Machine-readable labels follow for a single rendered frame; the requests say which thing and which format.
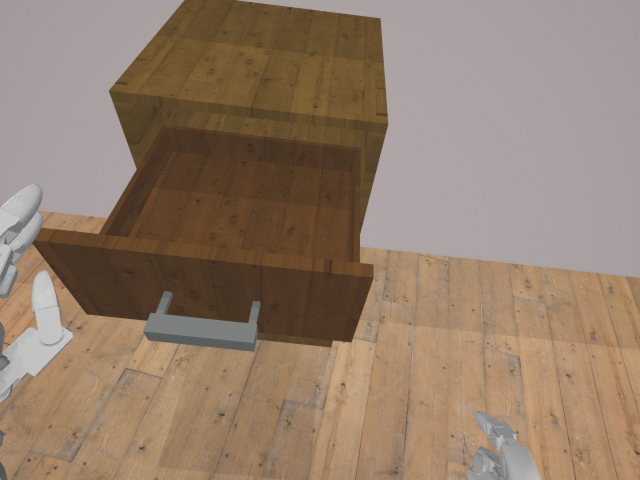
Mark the cabinet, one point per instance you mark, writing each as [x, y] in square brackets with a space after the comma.
[265, 70]

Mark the handle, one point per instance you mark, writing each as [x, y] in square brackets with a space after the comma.
[161, 327]

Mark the right robot hand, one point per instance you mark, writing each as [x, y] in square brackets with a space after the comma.
[515, 461]

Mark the left robot hand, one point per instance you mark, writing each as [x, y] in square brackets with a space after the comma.
[29, 354]

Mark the drawer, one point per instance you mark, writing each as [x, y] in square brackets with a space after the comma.
[223, 219]

